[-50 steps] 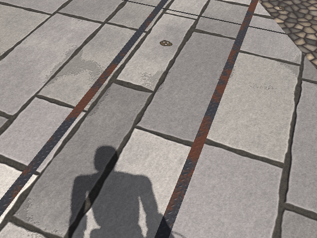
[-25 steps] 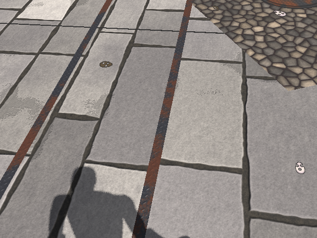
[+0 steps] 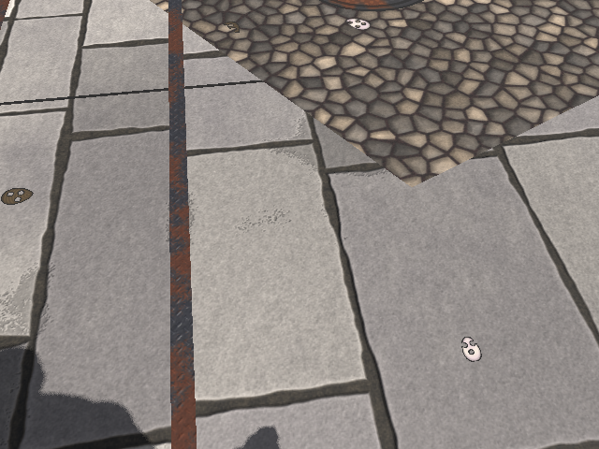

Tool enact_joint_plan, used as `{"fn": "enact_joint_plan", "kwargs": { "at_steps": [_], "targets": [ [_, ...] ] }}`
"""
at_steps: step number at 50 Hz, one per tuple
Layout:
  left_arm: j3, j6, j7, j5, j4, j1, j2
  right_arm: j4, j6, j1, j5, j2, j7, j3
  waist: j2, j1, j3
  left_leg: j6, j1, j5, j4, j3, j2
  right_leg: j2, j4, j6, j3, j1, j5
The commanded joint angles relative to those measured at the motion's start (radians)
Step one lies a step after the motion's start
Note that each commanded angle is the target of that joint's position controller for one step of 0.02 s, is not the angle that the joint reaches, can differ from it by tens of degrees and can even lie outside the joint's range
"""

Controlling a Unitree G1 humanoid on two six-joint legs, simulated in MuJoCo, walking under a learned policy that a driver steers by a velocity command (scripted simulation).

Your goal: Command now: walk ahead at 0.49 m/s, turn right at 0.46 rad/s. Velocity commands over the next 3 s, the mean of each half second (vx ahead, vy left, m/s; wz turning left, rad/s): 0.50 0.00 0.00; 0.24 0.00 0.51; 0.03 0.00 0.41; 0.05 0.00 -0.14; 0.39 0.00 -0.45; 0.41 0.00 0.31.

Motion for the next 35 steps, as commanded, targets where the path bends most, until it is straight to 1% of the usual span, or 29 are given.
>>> {"fn": "enact_joint_plan", "kwargs": {
  "at_steps": [1,2,4,6,8,9,10,12,13,14,15,16,17,18,19,20,21,22,23,24,25,27,29,30,31,33,35],
  "targets": [
    [0.008,0.0,-0.005,-0.001,-0.073,0.039,0.019,-0.01,-0.015,0.052,-0.001,-0.079,0.009,-0.02,0.101,0.001,-0.045,0.182,0.154,0.028,-0.261,-0.274,0.273,-0.107,-0.022,-0.002,0.033,-0.166,0.054],
    [0.004,0.004,-0.004,0.001,-0.083,0.021,0.009,0.004,-0.02,0.063,0.005,-0.09,0.012,-0.024,0.093,0.004,-0.027,0.196,0.141,0.056,-0.28,-0.248,0.277,-0.113,-0.064,-0.001,0.033,-0.182,0.062],
    [-0.002,0.002,-0.004,0.014,-0.113,-0.04,0.01,0.022,-0.023,0.08,0.008,-0.122,0.014,-0.034,0.074,0.002,-0.008,0.216,0.151,0.112,-0.303,-0.212,0.291,-0.121,-0.167,0.007,0.034,-0.231,0.122],
    [-0.008,-0.007,-0.013,0.021,-0.133,-0.097,0.016,0.031,-0.015,0.085,0.014,-0.14,0.011,-0.037,0.068,-0.006,-0.007,0.208,0.175,0.154,-0.306,-0.158,0.277,-0.129,-0.294,0.011,0.008,-0.242,0.231],
    [-0.017,-0.02,-0.024,0.023,-0.154,-0.178,0.011,0.039,-0.004,0.103,0.025,-0.151,0.008,-0.035,0.072,-0.031,0.008,0.185,0.16,0.175,-0.296,-0.106,0.245,-0.119,-0.433,0.014,-0.042,-0.197,0.325],
    [-0.02,-0.025,-0.028,0.022,-0.165,-0.221,0.008,0.046,0.003,0.125,0.031,-0.156,0.008,-0.034,0.075,-0.047,0.016,0.176,0.148,0.166,-0.286,-0.094,0.232,-0.104,-0.491,0.018,-0.065,-0.165,0.348],
    [-0.022,-0.029,-0.032,0.018,-0.177,-0.262,0.009,0.056,0.009,0.156,0.035,-0.165,0.009,-0.033,0.082,-0.064,0.023,0.172,0.152,0.152,-0.276,-0.1,0.234,-0.09,-0.533,0.024,-0.081,-0.143,0.352],
    [-0.019,-0.036,-0.04,0.009,-0.203,-0.313,0.027,0.072,0.021,0.2,0.041,-0.182,0.009,-0.034,0.098,-0.076,0.033,0.164,0.193,0.12,-0.249,-0.135,0.26,-0.072,-0.604,0.024,-0.081,-0.123,0.323],
    [-0.015,-0.04,-0.044,0.006,-0.213,-0.323,0.042,0.077,0.027,0.209,0.043,-0.189,0.007,-0.034,0.107,-0.071,0.033,0.156,0.219,0.108,-0.227,-0.155,0.276,-0.062,-0.637,0.017,-0.079,-0.111,0.296],
    [-0.008,-0.045,-0.046,0.005,-0.215,-0.314,0.06,0.081,0.033,0.21,0.044,-0.196,0.006,-0.036,0.118,-0.056,0.027,0.145,0.237,0.102,-0.201,-0.175,0.289,-0.052,-0.671,0.009,-0.078,-0.079,0.272],
    [0.001,-0.05,-0.046,0.007,-0.207,-0.274,0.077,0.082,0.04,0.2,0.045,-0.204,0.003,-0.036,0.126,-0.021,0.009,0.131,0.238,0.128,-0.156,-0.181,0.291,-0.035,-0.71,-0.002,-0.089,-0.004,0.265],
    [0.019,-0.052,-0.042,0.011,-0.18,-0.182,0.107,0.08,0.044,0.192,0.043,-0.198,0.001,-0.032,0.121,0.032,-0.041,0.106,0.218,0.231,-0.05,-0.158,0.259,-0.01,-0.743,-0.019,-0.105,0.141,0.255],
    [0.048,-0.052,-0.03,0.02,-0.14,-0.021,0.164,0.072,0.041,0.189,0.033,-0.157,0.0,-0.017,0.095,0.105,-0.145,0.069,0.126,0.25,0.162,-0.11,0.197,-0.053,-0.733,-0.054,-0.064,0.379,0.269],
    [0.072,-0.043,-0.013,0.036,-0.122,0.156,0.261,0.033,0.034,0.194,-0.004,-0.066,0.001,0.015,-0.098,0.155,-0.316,0.018,-0.094,-0.094,0.526,-0.043,0.112,-0.303,-0.721,-0.116,0.198,0.664,0.299],
    [0.07,-0.037,-0.021,0.053,-0.116,0.17,0.282,0.027,0.016,0.306,0.037,-0.005,0.003,0.028,-0.318,0.094,-0.414,-0.004,-0.378,-0.463,0.787,-0.119,0.006,-0.454,-0.881,-0.244,0.607,0.821,0.098],
    [0.047,-0.043,-0.028,0.042,-0.12,0.132,0.179,0.043,0.014,0.256,0.064,-0.121,-0.002,-0.003,-0.161,0.108,-0.297,0.0,-0.462,-0.411,0.897,-0.195,0.056,-0.419,-0.917,-0.214,0.551,0.72,0.027],
    [0.029,-0.048,-0.031,0.028,-0.125,0.062,0.127,0.023,0.017,0.191,0.066,-0.143,-0.003,-0.014,-0.123,0.086,-0.188,0.01,-0.487,-0.31,0.893,-0.18,0.096,-0.383,-0.928,-0.177,0.384,0.603,0.069],
    [0.017,-0.052,-0.036,0.027,-0.127,-0.013,0.091,0.025,0.027,0.164,0.054,-0.126,-0.01,-0.016,-0.062,0.051,-0.135,0.002,-0.44,-0.226,0.858,-0.17,0.134,-0.334,-0.957,-0.155,0.272,0.489,0.148],
    [0.012,-0.056,-0.04,0.028,-0.124,-0.063,0.062,0.023,0.04,0.155,0.041,-0.115,-0.011,-0.022,-0.071,0.023,-0.083,-0.003,-0.408,-0.168,0.807,-0.171,0.158,-0.291,-0.995,-0.141,0.175,0.406,0.201],
    [0.012,-0.062,-0.039,0.036,-0.115,-0.087,0.054,0.024,0.054,0.17,0.042,-0.096,-0.007,-0.023,-0.091,-0.002,-0.068,-0.007,-0.354,-0.126,0.788,-0.172,0.174,-0.272,-1.026,-0.131,0.108,0.351,0.248],
    [0.016,-0.07,-0.037,0.04,-0.104,-0.092,0.051,0.023,0.065,0.173,0.045,-0.075,-0.004,-0.021,-0.081,-0.012,-0.059,-0.01,-0.334,-0.099,0.783,-0.166,0.173,-0.262,-1.047,-0.134,0.06,0.325,0.312],
    [0.025,-0.078,-0.027,0.044,-0.082,-0.082,0.068,0.005,0.079,0.149,0.043,-0.056,-0.002,-0.022,-0.046,-0.023,-0.034,-0.017,-0.365,-0.049,0.755,-0.173,0.172,-0.263,-1.067,-0.141,-0.023,0.319,0.417],
    [0.031,-0.073,-0.012,0.048,-0.066,-0.083,0.084,-0.024,0.086,0.105,0.033,-0.05,-0.002,-0.024,-0.028,-0.028,0.006,-0.033,-0.397,0.0,0.663,-0.171,0.156,-0.263,-1.056,-0.142,-0.102,0.316,0.598],
    [0.034,-0.067,-0.003,0.048,-0.062,-0.088,0.094,-0.039,0.085,0.083,0.027,-0.045,0.001,-0.022,-0.03,-0.028,0.014,-0.039,-0.386,0.041,0.59,-0.152,0.148,-0.254,-1.049,-0.136,-0.146,0.31,0.648],
    [0.037,-0.061,0.004,0.048,-0.061,-0.096,0.108,-0.052,0.085,0.056,0.022,-0.036,0.008,-0.018,-0.034,-0.024,0.017,-0.04,-0.357,0.092,0.508,-0.123,0.143,-0.241,-1.041,-0.125,-0.192,0.3,0.67],
    [0.043,-0.049,0.018,0.041,-0.058,-0.095,0.131,-0.085,0.084,-0.019,0.014,-0.017,0.025,-0.009,-0.033,0.004,0.018,-0.037,-0.294,0.176,0.374,-0.065,0.126,-0.231,-1.016,-0.115,-0.255,0.289,0.696],
    [0.049,-0.036,0.026,0.029,-0.048,-0.075,0.154,-0.117,0.089,-0.06,0.012,-0.028,0.042,-0.012,-0.038,0.019,-0.001,-0.026,-0.268,0.172,0.306,-0.039,0.112,-0.253,-0.976,-0.111,-0.266,0.338,0.722]
  ]
}}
